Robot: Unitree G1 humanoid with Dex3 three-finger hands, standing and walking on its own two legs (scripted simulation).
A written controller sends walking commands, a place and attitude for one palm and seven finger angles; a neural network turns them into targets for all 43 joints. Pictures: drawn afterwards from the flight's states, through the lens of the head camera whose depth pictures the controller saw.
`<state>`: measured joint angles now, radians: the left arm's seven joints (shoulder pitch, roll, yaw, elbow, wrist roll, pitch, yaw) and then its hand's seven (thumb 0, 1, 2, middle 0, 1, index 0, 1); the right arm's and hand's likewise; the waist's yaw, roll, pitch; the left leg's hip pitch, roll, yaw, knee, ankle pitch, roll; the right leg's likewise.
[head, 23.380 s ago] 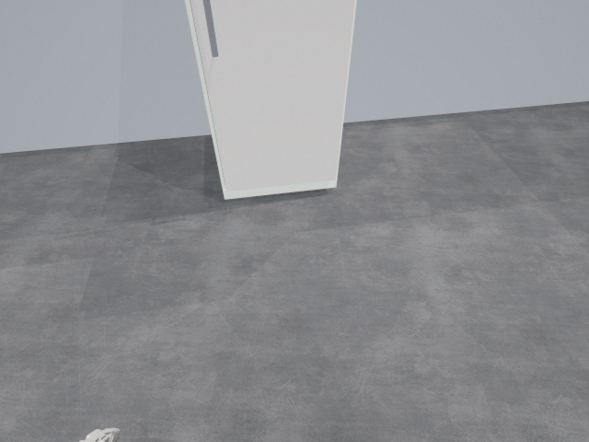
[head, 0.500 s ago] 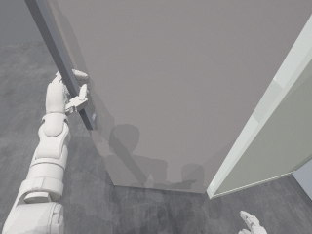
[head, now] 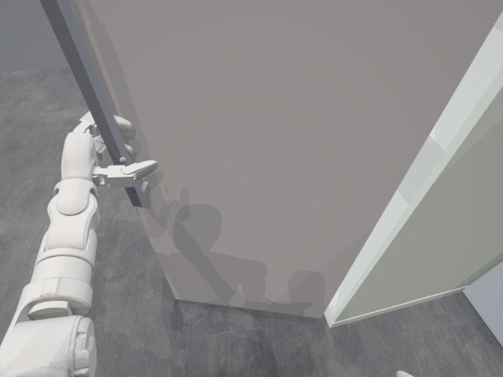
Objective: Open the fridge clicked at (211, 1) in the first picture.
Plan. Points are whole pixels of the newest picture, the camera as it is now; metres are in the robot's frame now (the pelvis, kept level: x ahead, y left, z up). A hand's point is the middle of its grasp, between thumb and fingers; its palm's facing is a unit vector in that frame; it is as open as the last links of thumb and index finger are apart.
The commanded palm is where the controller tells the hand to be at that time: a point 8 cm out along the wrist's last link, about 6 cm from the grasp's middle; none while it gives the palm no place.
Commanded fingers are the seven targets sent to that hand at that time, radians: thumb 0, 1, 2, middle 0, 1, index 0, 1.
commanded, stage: loosen the grip on the handle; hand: left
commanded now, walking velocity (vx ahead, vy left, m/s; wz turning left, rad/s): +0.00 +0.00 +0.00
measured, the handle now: (110, 113) +0.46 +0.24 +0.19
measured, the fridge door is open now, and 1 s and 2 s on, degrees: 69 68 68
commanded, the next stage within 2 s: slip the hand off the handle in 0.30 s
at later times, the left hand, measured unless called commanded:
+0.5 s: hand (113, 167) +0.42 +0.25 +0.11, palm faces +0.26 -0.94 -0.23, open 14.5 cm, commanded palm +0.38 +0.29 +0.12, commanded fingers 0.00 -0.55 0.20 -0.25 -1.15 -0.25 -1.15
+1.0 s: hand (64, 172) +0.40 +0.32 +0.11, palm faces +0.29 -0.94 -0.21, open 14.7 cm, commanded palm +0.36 +0.35 +0.12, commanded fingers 0.00 -0.55 0.20 -0.25 -1.15 -0.25 -1.15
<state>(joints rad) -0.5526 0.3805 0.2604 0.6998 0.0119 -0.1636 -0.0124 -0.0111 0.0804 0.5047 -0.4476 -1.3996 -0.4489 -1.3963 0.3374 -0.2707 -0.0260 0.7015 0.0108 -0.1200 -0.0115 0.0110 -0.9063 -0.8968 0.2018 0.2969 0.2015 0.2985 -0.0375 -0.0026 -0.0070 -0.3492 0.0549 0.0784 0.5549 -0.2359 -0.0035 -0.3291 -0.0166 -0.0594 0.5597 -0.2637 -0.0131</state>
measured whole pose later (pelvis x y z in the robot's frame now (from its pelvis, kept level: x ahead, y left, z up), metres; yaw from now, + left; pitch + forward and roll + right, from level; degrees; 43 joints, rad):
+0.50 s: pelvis +0.03 +0.00 -0.01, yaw +0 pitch +5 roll +0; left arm -0.42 0.37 0.31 0.60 -0.03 -0.21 -0.03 -0.01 -0.54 0.20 -0.27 -1.17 -0.28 -1.17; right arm 0.27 -0.24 -0.02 0.73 0.01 -0.09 -0.05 0.01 -0.91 -0.90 0.20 0.30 0.20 0.30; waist -0.02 0.02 -0.03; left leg -0.40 0.06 0.07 0.63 -0.31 0.00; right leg -0.37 -0.02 -0.06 0.62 -0.33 -0.01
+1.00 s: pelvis +0.02 +0.01 -0.01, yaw +0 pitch +6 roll -1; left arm -0.45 0.52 0.45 0.71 -0.08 -0.24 -0.19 -0.01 -0.55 0.20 -0.25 -1.16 -0.25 -1.15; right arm 0.30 -0.27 -0.01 0.72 0.02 -0.08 -0.08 0.01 -0.91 -0.90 0.20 0.30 0.20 0.30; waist -0.03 0.01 -0.03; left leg -0.47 0.06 0.06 0.69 -0.33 0.01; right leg -0.42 -0.02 -0.07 0.65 -0.33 0.01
